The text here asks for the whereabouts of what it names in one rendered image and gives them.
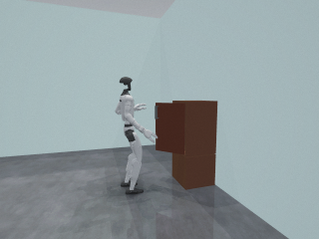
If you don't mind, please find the robot left hand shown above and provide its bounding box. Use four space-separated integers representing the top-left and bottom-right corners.
135 104 146 111

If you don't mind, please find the robot left upper arm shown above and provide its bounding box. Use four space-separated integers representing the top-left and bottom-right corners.
115 101 121 115

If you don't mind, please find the robot right upper arm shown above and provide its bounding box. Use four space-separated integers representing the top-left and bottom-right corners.
124 95 133 120

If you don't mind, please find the robot right hand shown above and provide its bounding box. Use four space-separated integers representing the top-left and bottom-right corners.
143 129 158 143

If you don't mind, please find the handle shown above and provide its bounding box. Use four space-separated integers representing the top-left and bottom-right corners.
155 106 159 120

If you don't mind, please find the robot right forearm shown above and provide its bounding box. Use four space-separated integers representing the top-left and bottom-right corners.
126 114 146 133

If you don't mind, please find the cupboard door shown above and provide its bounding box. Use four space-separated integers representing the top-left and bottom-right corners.
156 103 185 154

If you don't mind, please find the left robot foot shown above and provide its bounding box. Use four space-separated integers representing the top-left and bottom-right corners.
121 180 138 187

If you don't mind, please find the humanoid robot torso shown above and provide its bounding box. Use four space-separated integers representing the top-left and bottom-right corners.
120 94 135 136

